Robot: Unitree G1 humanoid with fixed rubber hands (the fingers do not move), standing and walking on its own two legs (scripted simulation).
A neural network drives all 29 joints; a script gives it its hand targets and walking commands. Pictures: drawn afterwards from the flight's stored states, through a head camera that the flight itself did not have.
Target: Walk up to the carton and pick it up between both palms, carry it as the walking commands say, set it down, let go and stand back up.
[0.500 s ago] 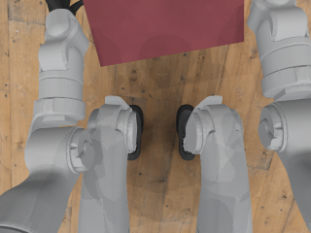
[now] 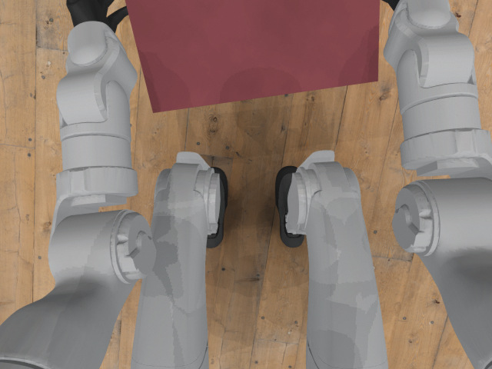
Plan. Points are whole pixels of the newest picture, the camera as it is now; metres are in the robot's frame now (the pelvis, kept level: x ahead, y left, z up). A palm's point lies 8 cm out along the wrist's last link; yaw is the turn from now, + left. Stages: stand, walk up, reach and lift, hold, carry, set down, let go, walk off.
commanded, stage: reach and lift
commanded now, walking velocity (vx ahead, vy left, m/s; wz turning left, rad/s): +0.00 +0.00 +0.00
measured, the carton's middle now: (254, 34) +0.53 +0.00 -0.19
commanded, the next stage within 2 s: none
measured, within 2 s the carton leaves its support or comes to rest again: neither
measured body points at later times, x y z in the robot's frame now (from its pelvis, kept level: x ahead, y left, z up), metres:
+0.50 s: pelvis +0.00 +0.00 +0.06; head +0.31 -0.01 +0.37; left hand +0.51 +0.20 -0.02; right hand +0.54 -0.17 -0.03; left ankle +0.16 +0.11 -0.43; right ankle +0.16 -0.09 -0.43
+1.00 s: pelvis +0.01 +0.00 +0.12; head +0.28 +0.00 +0.47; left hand +0.49 +0.21 +0.07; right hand +0.53 -0.16 +0.05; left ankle +0.16 +0.11 -0.43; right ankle +0.16 -0.09 -0.43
